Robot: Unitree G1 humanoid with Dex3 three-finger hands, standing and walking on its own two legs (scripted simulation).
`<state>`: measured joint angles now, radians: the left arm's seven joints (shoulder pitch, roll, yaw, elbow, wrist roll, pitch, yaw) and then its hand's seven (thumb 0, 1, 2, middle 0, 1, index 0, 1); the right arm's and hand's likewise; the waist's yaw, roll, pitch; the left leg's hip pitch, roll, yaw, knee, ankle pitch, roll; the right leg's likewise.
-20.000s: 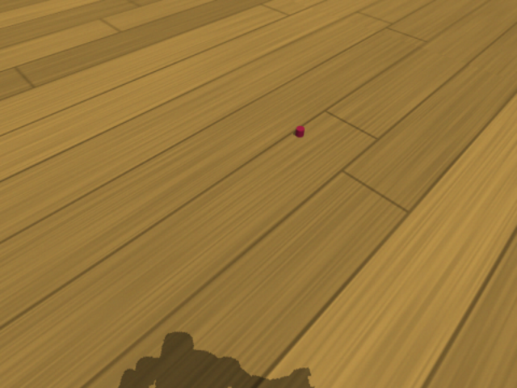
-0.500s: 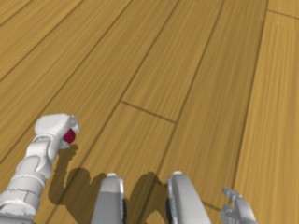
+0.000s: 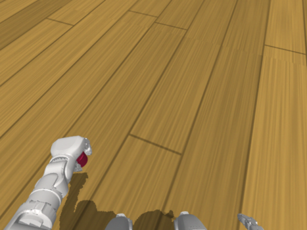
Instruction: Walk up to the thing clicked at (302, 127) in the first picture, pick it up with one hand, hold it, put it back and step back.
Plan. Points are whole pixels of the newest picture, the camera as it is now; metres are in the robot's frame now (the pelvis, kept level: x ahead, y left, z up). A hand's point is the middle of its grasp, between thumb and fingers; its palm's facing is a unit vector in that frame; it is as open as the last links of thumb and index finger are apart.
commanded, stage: lift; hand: left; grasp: from above
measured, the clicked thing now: (77, 157) +0.35 +0.23 -0.10
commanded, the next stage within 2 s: hold in 0.04 s
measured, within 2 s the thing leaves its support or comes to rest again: neither
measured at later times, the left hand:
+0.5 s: hand (71, 150) +0.34 +0.22 -0.02, palm faces -0.44 -0.05 -0.90, open 6.8 cm
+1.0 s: hand (70, 150) +0.32 +0.21 +0.01, palm faces -0.44 -0.04 -0.90, open 6.8 cm
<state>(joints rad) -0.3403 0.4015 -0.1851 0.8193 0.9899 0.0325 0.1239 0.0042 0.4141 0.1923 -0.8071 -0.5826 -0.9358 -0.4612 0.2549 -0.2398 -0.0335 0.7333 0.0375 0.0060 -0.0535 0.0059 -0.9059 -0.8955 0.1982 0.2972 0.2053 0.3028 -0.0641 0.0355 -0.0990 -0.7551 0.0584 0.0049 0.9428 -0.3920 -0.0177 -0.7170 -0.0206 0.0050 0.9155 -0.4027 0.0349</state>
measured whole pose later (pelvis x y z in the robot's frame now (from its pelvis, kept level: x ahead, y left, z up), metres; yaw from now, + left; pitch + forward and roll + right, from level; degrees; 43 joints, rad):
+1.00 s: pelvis +0.02 -0.01 +0.04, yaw -1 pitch +3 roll +0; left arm -0.25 0.40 -0.22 0.63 0.99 0.03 -0.03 0.00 0.42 0.15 -0.83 -0.55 -0.96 -0.43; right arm 0.20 -0.25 -0.03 0.69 0.06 0.07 -0.05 0.01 -0.91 -0.90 0.20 0.30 0.20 0.30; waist 0.00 0.04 -0.04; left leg -0.36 0.05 0.04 0.58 -0.27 -0.02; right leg -0.36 -0.03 0.03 0.59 -0.29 0.03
